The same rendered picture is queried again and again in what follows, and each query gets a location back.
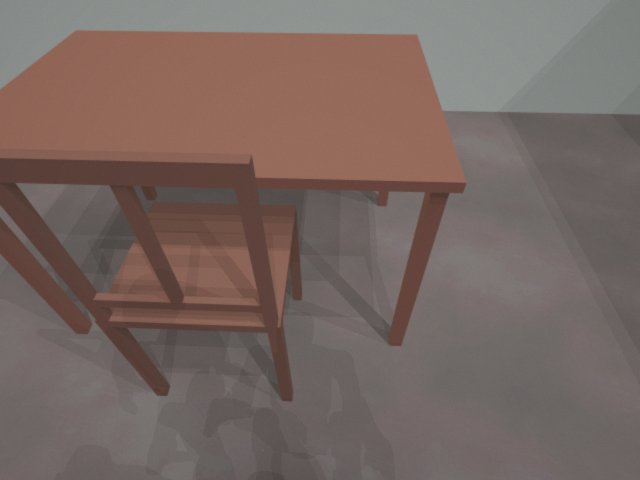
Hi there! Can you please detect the chair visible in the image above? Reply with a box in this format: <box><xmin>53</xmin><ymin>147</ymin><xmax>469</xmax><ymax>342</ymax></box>
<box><xmin>0</xmin><ymin>149</ymin><xmax>302</xmax><ymax>401</ymax></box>

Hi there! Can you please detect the table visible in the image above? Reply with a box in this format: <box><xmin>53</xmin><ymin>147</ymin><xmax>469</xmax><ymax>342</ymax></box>
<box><xmin>0</xmin><ymin>30</ymin><xmax>466</xmax><ymax>346</ymax></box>

